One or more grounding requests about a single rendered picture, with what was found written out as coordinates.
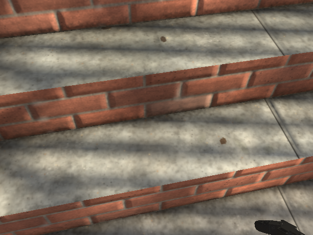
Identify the robot right hand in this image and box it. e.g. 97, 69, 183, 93
254, 219, 305, 235

